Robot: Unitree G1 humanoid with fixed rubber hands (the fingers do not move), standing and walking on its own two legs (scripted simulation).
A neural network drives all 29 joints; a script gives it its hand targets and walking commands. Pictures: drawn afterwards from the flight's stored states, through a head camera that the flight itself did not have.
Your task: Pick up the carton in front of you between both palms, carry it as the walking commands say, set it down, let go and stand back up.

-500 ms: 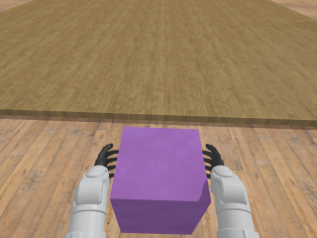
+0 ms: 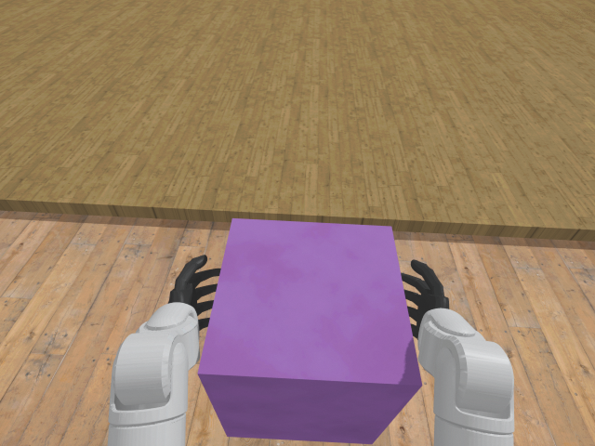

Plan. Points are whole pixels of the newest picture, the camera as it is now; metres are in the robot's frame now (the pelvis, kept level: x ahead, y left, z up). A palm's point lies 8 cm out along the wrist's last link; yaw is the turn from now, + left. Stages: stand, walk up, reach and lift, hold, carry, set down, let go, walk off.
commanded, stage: carry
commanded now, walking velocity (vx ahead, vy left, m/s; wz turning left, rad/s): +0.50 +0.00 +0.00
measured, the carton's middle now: (305, 336) +0.28 -0.01 +0.02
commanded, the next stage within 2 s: none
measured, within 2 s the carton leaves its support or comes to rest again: neither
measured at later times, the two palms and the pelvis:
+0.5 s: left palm (198, 171) +0.58 +0.18 +0.07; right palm (358, 178) +0.56 -0.12 +0.07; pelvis +0.31 +0.05 +0.01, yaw -4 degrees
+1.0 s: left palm (233, 64) +0.92 +0.14 +0.13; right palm (355, 65) +0.94 -0.15 +0.13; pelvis +0.64 -0.01 +0.01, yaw +1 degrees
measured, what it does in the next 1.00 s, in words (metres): walks ahead: left foot, then right foot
